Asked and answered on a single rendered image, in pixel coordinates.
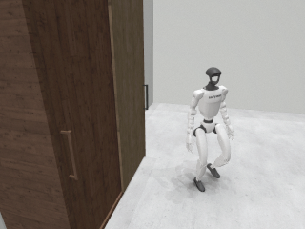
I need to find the robot right thigh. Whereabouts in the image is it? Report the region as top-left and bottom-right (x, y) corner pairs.
(193, 126), (208, 167)

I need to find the robot left hand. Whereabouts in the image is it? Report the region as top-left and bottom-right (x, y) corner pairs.
(225, 124), (234, 140)

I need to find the left robot upper arm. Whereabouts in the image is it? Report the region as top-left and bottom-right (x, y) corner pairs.
(219, 85), (229, 109)

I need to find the robot left forearm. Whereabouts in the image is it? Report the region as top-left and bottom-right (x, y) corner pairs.
(219, 107), (231, 126)

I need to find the robot right forearm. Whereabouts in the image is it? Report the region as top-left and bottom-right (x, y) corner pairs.
(187, 109), (194, 135)

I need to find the right robot foot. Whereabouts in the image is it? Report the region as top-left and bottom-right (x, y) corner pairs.
(193, 177), (205, 192)

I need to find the handle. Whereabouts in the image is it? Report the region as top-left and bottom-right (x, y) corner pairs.
(142, 84), (149, 110)
(67, 130), (80, 180)

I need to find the wardrobe door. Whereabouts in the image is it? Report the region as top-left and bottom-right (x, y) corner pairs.
(26, 0), (122, 229)
(108, 0), (146, 193)

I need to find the right robot upper arm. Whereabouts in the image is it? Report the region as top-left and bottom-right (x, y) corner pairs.
(190, 89), (205, 116)

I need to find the robot right hand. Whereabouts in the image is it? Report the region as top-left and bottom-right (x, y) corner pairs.
(186, 135), (195, 153)

